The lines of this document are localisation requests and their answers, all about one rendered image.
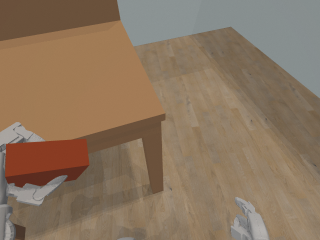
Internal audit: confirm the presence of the left robot hand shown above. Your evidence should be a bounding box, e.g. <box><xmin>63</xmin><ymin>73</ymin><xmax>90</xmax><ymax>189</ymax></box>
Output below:
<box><xmin>0</xmin><ymin>122</ymin><xmax>68</xmax><ymax>206</ymax></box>

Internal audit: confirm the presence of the right robot hand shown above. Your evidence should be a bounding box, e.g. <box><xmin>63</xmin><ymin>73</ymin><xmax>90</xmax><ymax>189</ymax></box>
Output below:
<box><xmin>230</xmin><ymin>197</ymin><xmax>270</xmax><ymax>240</ymax></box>

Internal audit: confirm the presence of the sponge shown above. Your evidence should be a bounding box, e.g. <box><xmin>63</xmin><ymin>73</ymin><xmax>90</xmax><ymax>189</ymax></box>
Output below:
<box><xmin>5</xmin><ymin>139</ymin><xmax>90</xmax><ymax>188</ymax></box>

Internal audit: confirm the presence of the left robot forearm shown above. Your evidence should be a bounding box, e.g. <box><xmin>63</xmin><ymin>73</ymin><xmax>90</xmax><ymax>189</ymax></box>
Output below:
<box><xmin>0</xmin><ymin>204</ymin><xmax>16</xmax><ymax>240</ymax></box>

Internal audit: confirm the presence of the table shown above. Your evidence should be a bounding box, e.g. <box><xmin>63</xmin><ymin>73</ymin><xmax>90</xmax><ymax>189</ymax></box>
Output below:
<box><xmin>0</xmin><ymin>0</ymin><xmax>166</xmax><ymax>240</ymax></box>

